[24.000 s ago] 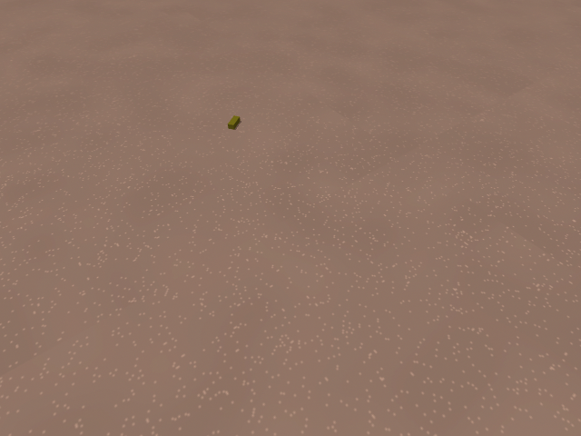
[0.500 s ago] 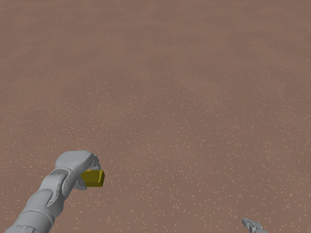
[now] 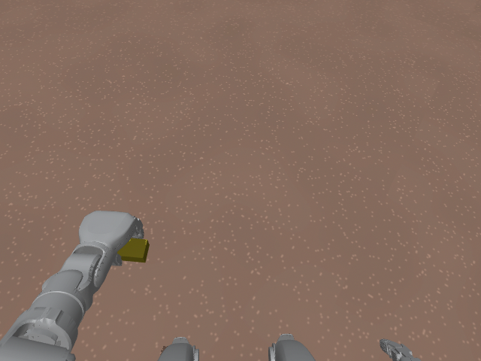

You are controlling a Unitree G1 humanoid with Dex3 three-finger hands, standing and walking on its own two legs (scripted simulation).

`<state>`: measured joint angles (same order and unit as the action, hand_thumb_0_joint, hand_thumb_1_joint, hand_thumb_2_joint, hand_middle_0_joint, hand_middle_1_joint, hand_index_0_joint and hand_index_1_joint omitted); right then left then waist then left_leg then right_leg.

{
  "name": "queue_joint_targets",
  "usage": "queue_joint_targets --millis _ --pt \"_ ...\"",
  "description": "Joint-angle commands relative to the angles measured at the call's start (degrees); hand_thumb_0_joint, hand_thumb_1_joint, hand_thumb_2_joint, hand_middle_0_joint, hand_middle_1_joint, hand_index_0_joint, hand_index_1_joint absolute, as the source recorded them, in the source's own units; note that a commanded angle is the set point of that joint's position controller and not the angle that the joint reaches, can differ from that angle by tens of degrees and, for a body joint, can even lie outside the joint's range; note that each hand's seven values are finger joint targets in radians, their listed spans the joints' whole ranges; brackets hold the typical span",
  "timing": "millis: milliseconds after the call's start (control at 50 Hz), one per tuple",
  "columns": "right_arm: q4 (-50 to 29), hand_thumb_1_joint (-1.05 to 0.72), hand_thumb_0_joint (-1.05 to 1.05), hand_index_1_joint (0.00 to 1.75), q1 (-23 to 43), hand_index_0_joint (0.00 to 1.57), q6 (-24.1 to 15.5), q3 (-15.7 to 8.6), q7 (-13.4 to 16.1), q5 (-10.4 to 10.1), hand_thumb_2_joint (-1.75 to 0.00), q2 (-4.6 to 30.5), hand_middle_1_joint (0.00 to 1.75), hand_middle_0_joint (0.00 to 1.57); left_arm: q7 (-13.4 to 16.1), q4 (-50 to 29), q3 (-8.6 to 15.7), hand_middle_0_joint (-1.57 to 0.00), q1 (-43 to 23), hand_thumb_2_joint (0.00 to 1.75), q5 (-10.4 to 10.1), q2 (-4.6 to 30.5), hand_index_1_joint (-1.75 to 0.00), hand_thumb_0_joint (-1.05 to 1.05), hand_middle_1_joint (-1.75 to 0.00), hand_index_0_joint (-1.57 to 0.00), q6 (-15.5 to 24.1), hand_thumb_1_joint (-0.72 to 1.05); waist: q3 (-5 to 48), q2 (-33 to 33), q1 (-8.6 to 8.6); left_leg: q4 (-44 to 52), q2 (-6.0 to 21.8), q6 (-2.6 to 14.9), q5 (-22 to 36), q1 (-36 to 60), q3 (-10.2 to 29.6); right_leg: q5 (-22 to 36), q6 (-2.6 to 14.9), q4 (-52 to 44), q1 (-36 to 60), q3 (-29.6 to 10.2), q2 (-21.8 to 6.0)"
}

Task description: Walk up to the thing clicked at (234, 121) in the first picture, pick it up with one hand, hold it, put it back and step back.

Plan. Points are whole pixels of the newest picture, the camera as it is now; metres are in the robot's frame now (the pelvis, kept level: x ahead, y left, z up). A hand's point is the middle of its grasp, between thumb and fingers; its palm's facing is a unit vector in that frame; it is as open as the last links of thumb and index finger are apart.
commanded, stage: crouch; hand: left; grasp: from above
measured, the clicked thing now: (122, 248) +0.36 +0.22 -0.14
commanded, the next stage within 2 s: lower in 1.50 s
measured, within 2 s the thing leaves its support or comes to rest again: neither
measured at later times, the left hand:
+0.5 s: hand (141, 263) +0.39 +0.24 -0.34, palm faces -0.46 +0.03 -0.89, open 6.7 cm
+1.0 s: hand (148, 263) +0.43 +0.25 -0.47, palm faces -0.46 +0.01 -0.89, open 6.7 cm
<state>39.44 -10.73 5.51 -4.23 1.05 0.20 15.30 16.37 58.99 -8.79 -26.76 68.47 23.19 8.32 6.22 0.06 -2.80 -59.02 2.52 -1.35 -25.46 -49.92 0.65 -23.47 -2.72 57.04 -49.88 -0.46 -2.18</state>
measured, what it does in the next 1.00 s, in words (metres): lowers itself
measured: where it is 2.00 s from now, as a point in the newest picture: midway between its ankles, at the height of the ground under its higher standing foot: outside the picture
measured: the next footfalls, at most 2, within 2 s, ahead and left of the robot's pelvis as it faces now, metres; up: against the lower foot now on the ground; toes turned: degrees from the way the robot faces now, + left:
none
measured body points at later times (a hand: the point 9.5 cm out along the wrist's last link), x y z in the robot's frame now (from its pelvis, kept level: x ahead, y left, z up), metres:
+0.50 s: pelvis -0.05 +0.01 -0.21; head +0.15 +0.04 +0.20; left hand +0.41 +0.24 -0.29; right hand -0.02 -0.26 -0.33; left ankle +0.03 +0.13 -0.67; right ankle +0.04 -0.15 -0.67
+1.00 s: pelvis -0.05 +0.01 -0.31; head +0.19 +0.05 +0.07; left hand +0.45 +0.25 -0.42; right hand -0.02 -0.28 -0.41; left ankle +0.02 +0.13 -0.67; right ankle +0.04 -0.15 -0.67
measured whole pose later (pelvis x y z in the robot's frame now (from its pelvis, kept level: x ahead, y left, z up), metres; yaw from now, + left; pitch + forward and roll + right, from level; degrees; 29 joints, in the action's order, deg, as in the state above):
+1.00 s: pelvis -0.05 +0.01 -0.31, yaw -3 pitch +37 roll -7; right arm 41.7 -9.9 -2.6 -0.2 -6.9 7.0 15.4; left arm 18.7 78.2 4.1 -55.2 73.9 39.4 12.2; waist 5.1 0.9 -13.4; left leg -125.9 0.0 -1.3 -40.0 -123.0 7.1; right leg -37.8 -4.2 120.9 -120.1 0.0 -1.7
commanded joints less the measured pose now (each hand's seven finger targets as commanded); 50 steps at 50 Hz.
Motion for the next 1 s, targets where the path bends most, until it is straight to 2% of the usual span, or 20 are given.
queue_joint_targets --millis 0,40,140,180,220,240,280,340,360,400,480,520,540,660,700,760,800,880,900,980 --pt "-3.38 -0.9 0.0 0.3 -5.14 0.2 -2.15 -3.4 0.4 0.96 -0.9 8.54 0.3 0.2 5.53 -4.1 4.84 -1.14 -24.31 0.13 0.64 12.59 -0.15 0.0 -0.19 -1.18 -1.08 0.8 24.33 4.29 -2.38 -4.77 -2.79 1.27 13.21 2.16 -1.32 10.59 3.7 3.92 -3.8 1.94 3.08" --pt "-2.86 -0.9 0.0 0.3 -5.82 0.2 -2.78 -3.47 0.54 1.27 -0.9 8.82 0.3 0.2 6.06 0.15 5.28 -1.16 -22.9 0.1 0.98 12.86 -0.12 0.0 -0.16 -1.2 -1.94 0.82 25.73 4.31 -2.43 -8.35 -2.69 1.36 11.99 -2.17 -0.68 8.62 4.0 8.19 -8.49 2.52 3.15" --pt "-2.21 -0.9 0.0 0.3 -7.48 0.2 -4.42 -3.92 1.0 2.04 -0.9 9.59 0.3 0.2 6.64 -2.41 7.54 -1.14 -31.29 0.19 0.44 16.53 -0.17 0.0 -0.2 -1.18 -2.48 0.79 35.06 7.52 -3.31 -16.31 -2.23 1.37 7.0 -9.35 0.79 4.74 4.24 17.43 -17.5 2.93 2.68" --pt "-1.85 -0.9 0.0 0.3 -7.66 0.2 -5.17 -3.57 1.06 2.41 -0.9 9.14 0.3 0.2 6.47 -0.42 7.02 -1.13 -32.91 0.18 0.16 15.35 -0.18 0.0 -0.21 -1.16 -2.93 0.78 35.17 7.04 -4.97 -19.0 -2.19 1.53 4.45 -14.49 0.89 3.16 4.16 20.42 -20.37 3.01 2.48" --pt "-1.58 -0.9 0.0 0.3 -8.11 0.2 -5.69 -3.64 1.04 2.56 -0.9 9.75 0.3 0.2 6.16 1.7 8.81 -1.11 -32.63 0.19 0.34 18.37 -0.17 0.0 -0.21 -1.14 -3.22 0.74 36.37 6.0 -5.0 -21.35 -2.29 1.63 2.47 -17.61 1.15 1.33 4.14 22.74 -22.55 3.16 2.49" --pt "-1.41 -0.9 0.0 0.3 -8.2 0.2 -6.03 -3.5 0.77 2.83 -0.9 9.83 0.3 0.2 5.63 3.23 8.39 -1.1 -32.06 0.19 -0.1 17.28 -0.18 0.0 -0.22 -1.13 -3.22 0.75 35.2 5.91 -5.4 -22.24 -2.26 1.43 1.45 -19.12 1.93 0.18 4.23 24.31 -25.43 3.42 2.29" --pt "-1.46 -0.9 0.0 0.3 -8.68 0.2 -6.49 -3.58 0.52 3.05 -0.9 10.39 0.3 0.2 4.9 1.81 9.5 -1.11 -36.09 0.22 -0.01 19.97 -0.2 0.0 -0.23 -1.14 -2.56 0.75 38.15 8.34 -5.56 -23.89 -2.2 1.22 -1.02 -19.33 2.97 -2.13 4.48 27.2 -29.28 3.93 2.23" --pt "-1.14 -0.9 0.0 0.3 -8.92 0.2 -7.06 -3.24 -0.11 3.19 -0.9 10.47 0.3 0.2 3.96 3.05 9.53 -1.13 -38.88 0.23 0.16 20.58 -0.19 0.0 -0.23 -1.16 -1.2 0.78 36.66 7.3 -7.29 -27.39 -2.57 1.87 -7.51 -26.06 3.02 -6.94 4.42 29.48 -33.69 4.11 2.29" --pt "-1.0 -0.9 0.0 0.3 -8.99 0.2 -7.31 -2.71 -0.35 3.37 -0.9 10.18 0.3 0.2 3.85 6.46 9.23 -1.14 -36.48 0.22 0.5 19.7 -0.19 0.0 -0.23 -1.18 -0.91 0.81 34.99 6.58 -7.86 -28.95 -2.74 2.07 -8.33 -28.9 2.76 -7.73 4.41 30.72 -35.4 4.24 2.24" --pt "-1.07 -0.89 0.0 0.3 -9.16 0.2 -7.91 -2.36 -0.89 3.54 -0.9 10.44 0.3 0.2 3.89 4.85 9.82 -1.15 -40.56 0.22 0.53 21.43 -0.19 0.0 -0.23 -1.19 0.23 0.82 36.72 7.22 -8.51 -31.27 -3.0 2.38 -10.42 -31.29 2.95 -9.49 4.3 32.39 -37.54 4.22 2.13" --pt "-0.34 -0.9 0.0 0.3 -9.8 0.2 -8.7 -1.36 -1.85 3.98 -0.9 11.3 0.3 0.2 5.1 6.86 12.01 -1.15 -42.0 0.18 2.14 25.89 -0.16 0.0 -0.2 -1.2 1.53 0.84 38.89 10.51 -8.15 -35.36 -3.18 1.95 -9.09 -32.74 3.05 -8.51 4.54 37.42 -42.24 4.68 1.74" --pt "0.3 -0.9 0.0 0.3 -10.43 0.2 -8.97 -1.23 -2.4 4.44 -0.9 11.53 0.3 0.2 5.68 5.68 11.96 -1.16 -44.29 0.18 2.75 25.27 -0.14 0.0 -0.18 -1.2 2.02 0.83 40.92 13.06 -9.16 -37.85 -2.99 1.61 -6.23 -31.35 3.12 -6.09 4.7 40.1 -44.7 5.07 1.58" --pt "0.4 -0.9 0.0 0.3 -10.29 0.2 -9.07 -1.21 -2.64 4.55 -0.9 11.76 0.3 0.2 6.19 4.75 12.88 -1.15 -46.1 0.2 3.44 27.19 -0.15 0.0 -0.19 -1.19 2.19 0.81 41.98 15.11 -8.67 -38.54 -3.07 1.47 -5.73 -31.3 3.08 -5.68 4.89 41.42 -45.76 5.07 1.56" --pt "1.55 -0.9 0.0 0.3 -12.34 0.2 -9.42 -1.16 -4.5 5.72 -0.9 12.82 0.3 0.2 6.99 6.82 13.71 -1.14 -47.37 0.17 4.75 27.26 -0.11 0.0 -0.14 -1.17 2.06 0.77 44.3 19.09 -10.01 -44.4 -2.7 1.04 2.11 -29.51 2.81 -0.35 4.87 46.74 -49.88 5.76 1.14" --pt "1.64 -0.91 0.0 0.3 -12.8 0.2 -9.39 -1.08 -5.17 6.04 -0.9 12.2 0.3 0.2 6.65 5.49 13.15 -1.13 -48.04 0.18 4.27 26.16 -0.13 0.0 -0.16 -1.16 2.27 0.76 43.92 18.06 -10.75 -46.66 -3.05 1.55 2.02 -32.7 1.51 0.55 4.67 47.06 -48.3 5.78 1.54" --pt "1.49 -0.91 0.0 0.3 -13.33 0.2 -9.25 -1.12 -5.92 6.29 -0.9 12.7 0.3 0.2 6.08 7.81 14.73 -1.15 -46.55 0.23 4.03 28.85 -0.16 0.0 -0.19 -1.18 2.06 0.8 43.33 15.85 -10.67 -48.75 -2.96 1.8 2.64 -35.31 1.45 1.33 4.37 48.7 -47.57 5.95 1.41" --pt "1.37 -0.91 0.0 0.3 -12.73 0.2 -9.04 -1.3 -6.2 6.31 -0.9 13.07 0.3 0.2 5.33 9.1 14.02 -1.16 -46.84 0.24 3.6 28.06 -0.16 0.0 -0.19 -1.19 2.08 0.82 41.14 15.71 -11.39 -49.73 -2.81 1.86 1.45 -36.79 1.69 0.23 4.34 49.57 -50.14 6.11 1.5" --pt "1.84 -0.91 0.0 0.3 -13.39 0.2 -8.42 -0.96 -6.92 6.47 -0.9 12.98 0.3 0.2 4.65 8.89 15.27 -1.18 -47.26 0.24 4.1 31.14 -0.18 0.0 -0.21 -1.21 3.05 0.85 40.3 14.33 -10.75 -52.26 -3.12 2.22 1.15 -41.25 0.92 0.64 4.23 51.26 -48.58 6.33 2.0" --pt "1.77 -0.91 0.0 0.3 -13.09 0.2 -8.32 -0.79 -7.11 6.65 -0.9 13.24 0.3 0.2 4.33 10.41 14.5 -1.2 -46.58 0.27 4.2 29.5 -0.17 0.0 -0.2 -1.23 3.31 0.86 39.49 14.26 -11.67 -52.72 -3.08 2.11 1.41 -41.83 1.25 0.61 4.16 51.96 -49.82 6.58 1.97" --pt "1.68 -0.91 0.0 0.3 -12.87 0.2 -7.97 -0.57 -7.75 6.86 -0.9 13.46 0.3 0.2 4.24 11.19 15.13 -1.17 -47.89 0.22 4.92 31.52 -0.19 0.0 -0.23 -1.21 4.61 0.85 38.6 14.64 -11.91 -54.72 -3.33 2.34 0.13 -44.04 0.97 -0.25 4.25 53.48 -51.35 6.73 2.3"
